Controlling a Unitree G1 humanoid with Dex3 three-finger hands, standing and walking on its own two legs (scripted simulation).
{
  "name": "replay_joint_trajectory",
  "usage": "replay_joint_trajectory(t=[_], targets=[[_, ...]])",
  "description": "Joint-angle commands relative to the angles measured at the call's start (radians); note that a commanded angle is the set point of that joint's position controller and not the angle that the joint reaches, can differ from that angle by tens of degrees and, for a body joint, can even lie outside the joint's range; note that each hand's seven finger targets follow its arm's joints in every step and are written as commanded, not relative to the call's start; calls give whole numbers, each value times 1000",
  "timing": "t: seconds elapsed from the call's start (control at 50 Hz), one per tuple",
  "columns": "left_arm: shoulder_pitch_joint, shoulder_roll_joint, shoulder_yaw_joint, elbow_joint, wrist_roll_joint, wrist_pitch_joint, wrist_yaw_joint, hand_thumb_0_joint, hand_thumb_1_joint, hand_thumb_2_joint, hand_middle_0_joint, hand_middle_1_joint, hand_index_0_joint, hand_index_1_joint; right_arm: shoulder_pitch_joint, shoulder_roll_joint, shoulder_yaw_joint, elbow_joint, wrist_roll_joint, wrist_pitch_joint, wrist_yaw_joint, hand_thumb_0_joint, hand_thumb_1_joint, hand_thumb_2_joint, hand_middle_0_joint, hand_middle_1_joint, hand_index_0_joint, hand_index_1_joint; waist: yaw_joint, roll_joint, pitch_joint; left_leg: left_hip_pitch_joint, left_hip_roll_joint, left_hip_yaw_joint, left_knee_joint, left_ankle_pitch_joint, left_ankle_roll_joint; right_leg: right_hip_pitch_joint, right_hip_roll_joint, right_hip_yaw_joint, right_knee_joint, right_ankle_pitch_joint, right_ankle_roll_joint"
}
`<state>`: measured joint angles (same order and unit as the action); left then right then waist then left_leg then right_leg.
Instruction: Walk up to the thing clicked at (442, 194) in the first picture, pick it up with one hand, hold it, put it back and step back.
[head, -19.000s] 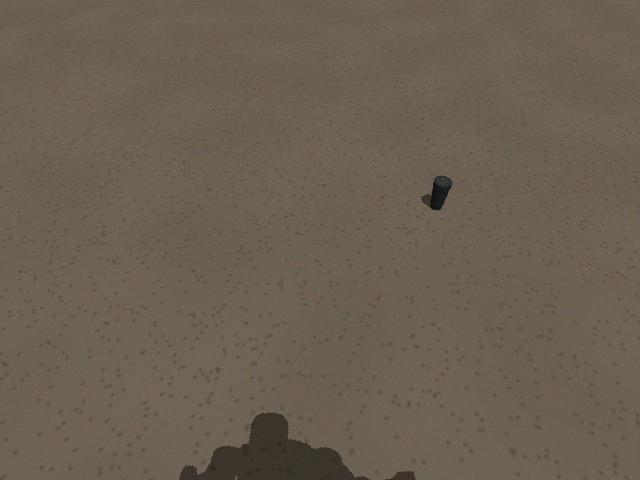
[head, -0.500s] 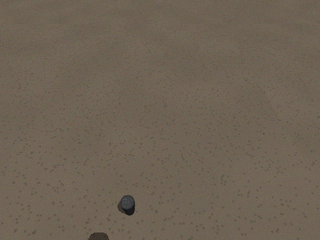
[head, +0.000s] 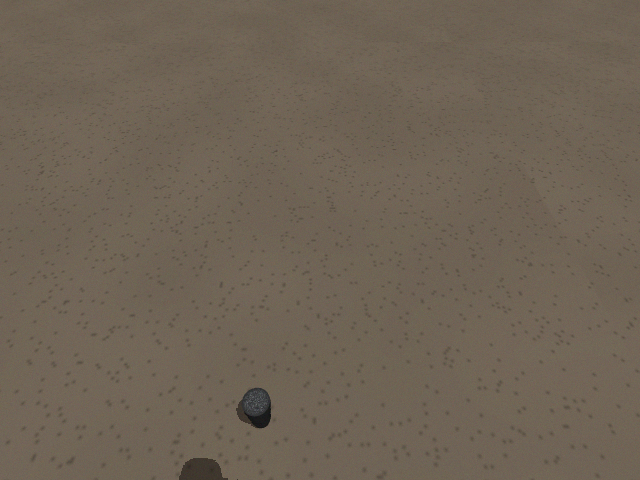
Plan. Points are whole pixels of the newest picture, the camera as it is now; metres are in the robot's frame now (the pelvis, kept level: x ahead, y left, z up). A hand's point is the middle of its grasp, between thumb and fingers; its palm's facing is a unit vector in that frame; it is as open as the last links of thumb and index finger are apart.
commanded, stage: walk up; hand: left
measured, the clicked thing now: (258, 410) +0.45 +0.20 -0.70
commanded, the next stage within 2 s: stand in 1.36 s
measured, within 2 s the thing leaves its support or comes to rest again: neither
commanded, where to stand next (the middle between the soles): +0.11 -0.03 m, yaw +0 degrees
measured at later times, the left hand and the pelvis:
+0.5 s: hand out of the picture +0.06 +0.28 -0.18, palm faces -0.04 -0.95 -0.32, open 7.4 cm; pelvis -0.04 +0.02 -0.02, yaw +1 degrees
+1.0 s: hand out of the picture +0.12 +0.25 -0.15, palm faces +0.00 -0.95 -0.33, open 7.4 cm; pelvis +0.01 +0.00 +0.00, yaw +0 degrees
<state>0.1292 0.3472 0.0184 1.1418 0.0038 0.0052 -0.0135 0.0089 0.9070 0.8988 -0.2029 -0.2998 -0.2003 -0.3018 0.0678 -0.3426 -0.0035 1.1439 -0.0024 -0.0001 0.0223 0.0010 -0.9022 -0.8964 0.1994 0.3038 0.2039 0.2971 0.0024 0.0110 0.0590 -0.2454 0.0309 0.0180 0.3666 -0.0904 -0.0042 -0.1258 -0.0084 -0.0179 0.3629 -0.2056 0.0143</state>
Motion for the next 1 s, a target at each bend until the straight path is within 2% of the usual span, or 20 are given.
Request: replay_joint_trajectory(t=[0.0,0.12,0.18,0.22,0.26,0.3,0.34,0.36,0.38,0.4,0.46,0.6,0.64,0.68,0.7,0.72,0.76,0.8,0.84,0.98], targets=[[-1,248,67,-104,-8,5,21,0,900,900,-200,-300,-200,-300,-19,-269,-73,-91,14,0,-27,0,-900,-900,200,300,200,300,-11,-6,-110,97,120,-112,69,294,59,-84,-94,59,78,268,-56],[-8,251,77,-186,7,35,17,0,900,900,-200,-300,-200,-300,-39,-280,-98,-174,2,30,-28,0,-900,-900,200,300,200,300,-7,3,-144,-21,105,-130,139,12,100,-142,-115,114,179,71,-117],[-70,319,99,-234,23,34,15,0,900,900,-200,-300,-200,-300,-20,-228,-97,-196,-3,45,-21,0,-900,-900,200,300,200,300,-3,-205,-80,-38,-70,-2,448,-303,29,-279,-293,286,-2,78,-223],[-116,342,109,-288,43,27,24,0,900,900,-200,-300,-200,-300,26,-235,-107,-224,-11,60,-18,0,-900,-900,200,300,200,300,-6,-216,-40,-50,-82,-84,716,-458,21,-390,-385,351,-33,117,-304],[-167,315,106,-305,51,16,35,0,900,900,-200,-300,-200,-300,103,-244,-114,-222,2,52,-10,0,-900,-900,200,300,200,300,-43,-160,-78,-50,-39,-93,708,-413,24,-330,-306,243,39,87,-257],[-115,268,87,-288,59,3,30,0,900,900,-200,-300,-200,-300,128,-208,-98,-211,-1,18,-4,0,-900,-900,200,300,200,300,-19,-153,-155,-26,-7,-45,343,-410,16,-161,-228,197,93,-115,-180],[-86,228,69,-280,51,15,12,0,900,900,-200,-300,-200,-300,228,-202,-104,-162,-34,-10,-13,0,-900,-900,200,300,200,300,-65,-41,-156,167,-43,-9,-25,-323,9,-209,-150,138,282,-313,-128],[-8,149,49,-279,39,25,9,0,900,900,-200,-300,-200,-300,210,-275,-114,-188,-65,-31,-25,0,-900,-900,200,300,200,300,-44,186,-100,209,145,-379,-178,-483,59,-370,-48,70,509,-341,-61],[2,181,61,-274,32,22,11,0,900,900,-200,-300,-200,-300,111,-387,-129,-235,-65,-43,-25,0,-900,-900,200,300,200,300,-6,167,-16,123,307,-630,-198,-588,163,-515,29,101,535,-348,-27],[-53,263,78,-265,40,9,20,0,900,900,-200,-300,-200,-300,85,-419,-139,-241,-42,-51,-23,0,-900,-900,200,300,200,300,-29,140,41,12,366,-675,-195,-545,244,-452,-29,183,540,-352,-32],[-14,256,84,-226,20,-1,2,0,900,900,-200,-300,-200,-300,76,-310,-106,-245,-39,-79,-34,0,-900,-900,200,300,200,300,2,63,23,83,219,-373,-120,-283,160,-370,-24,173,505,-211,-28],[-39,196,67,-243,16,-26,0,0,900,900,-200,-300,-200,-300,152,-292,-104,-240,-30,-58,-29,0,-900,-900,200,300,200,300,-36,174,-8,111,180,-171,7,189,148,-174,11,7,210,-162,-35],[36,175,63,-206,11,-38,12,0,900,900,-200,-300,-200,-300,145,-271,-91,-246,-10,-41,-30,0,-900,-900,200,300,200,300,5,142,-49,93,134,-105,124,324,107,-21,21,-14,-2,43,-54],[116,274,89,-184,25,-54,26,0,900,900,-200,-300,-200,-300,165,-197,-67,-266,14,-36,-33,0,-900,-900,200,300,200,300,26,-83,-168,-59,50,-59,313,99,29,227,-164,232,-15,324,-113],[53,299,81,-200,8,-53,23,0,900,900,-200,-300,-200,-300,160,-179,-60,-263,12,-29,-38,0,-900,-900,200,300,200,300,5,-137,-143,-90,-25,-7,320,-281,13,144,-285,352,-23,273,-213],[10,308,76,-218,11,-50,19,0,900,900,-200,-300,-200,-300,151,-201,-67,-242,5,-24,-43,0,-900,-900,200,300,200,300,2,-152,-110,-37,-22,-37,336,-444,22,27,-327,386,-19,198,-265],[-50,274,62,-227,9,-42,19,0,900,900,-200,-300,-200,-300,163,-213,-66,-210,3,-26,-38,0,-900,-900,200,300,200,300,-24,-154,-60,-8,-5,-54,246,-410,26,-44,-268,285,-7,147,-217],[-96,244,47,-228,1,-33,19,0,900,900,-200,-300,-200,-300,184,-213,-67,-174,0,-35,-33,0,-900,-900,200,300,200,300,-52,-135,-44,125,25,-85,27,-94,27,-143,-183,175,42,183,-111],[-60,209,39,-206,-14,-27,15,0,900,900,-200,-300,-200,-300,101,-257,-69,-183,-5,-44,-34,0,-900,-900,200,300,200,300,-4,-64,-80,114,136,-210,-21,62,61,-96,-81,94,73,170,-42],[-101,218,35,-135,-15,-36,22,0,900,900,-200,-300,-200,-300,18,-240,-52,-122,9,-39,-34,0,-900,-900,200,300,200,300,-5,22,-125,166,94,-99,-13,278,24,57,-120,86,19,364,-50]])
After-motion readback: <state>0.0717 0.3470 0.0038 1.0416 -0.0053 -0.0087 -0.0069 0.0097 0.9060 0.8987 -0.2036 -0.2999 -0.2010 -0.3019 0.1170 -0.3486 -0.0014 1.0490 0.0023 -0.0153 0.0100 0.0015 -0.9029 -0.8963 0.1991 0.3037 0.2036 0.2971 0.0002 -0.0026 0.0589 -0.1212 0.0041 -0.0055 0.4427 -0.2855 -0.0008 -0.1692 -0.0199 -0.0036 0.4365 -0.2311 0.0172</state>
